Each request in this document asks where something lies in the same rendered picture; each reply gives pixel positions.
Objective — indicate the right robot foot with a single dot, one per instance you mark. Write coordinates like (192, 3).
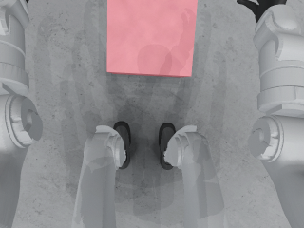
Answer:
(167, 130)

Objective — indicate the robot right upper arm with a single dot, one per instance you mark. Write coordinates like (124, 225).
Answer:
(278, 141)

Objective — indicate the robot left shin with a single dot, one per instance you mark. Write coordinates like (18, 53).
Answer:
(104, 129)

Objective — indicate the robot left forearm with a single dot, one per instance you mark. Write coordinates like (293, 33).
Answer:
(13, 22)

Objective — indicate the robot left upper arm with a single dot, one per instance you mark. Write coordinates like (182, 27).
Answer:
(20, 127)

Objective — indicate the carton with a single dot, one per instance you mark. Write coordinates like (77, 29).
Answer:
(151, 37)

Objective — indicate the robot right hand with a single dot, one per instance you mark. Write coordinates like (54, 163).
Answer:
(258, 10)

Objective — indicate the robot right forearm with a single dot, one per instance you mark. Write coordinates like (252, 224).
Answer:
(281, 62)

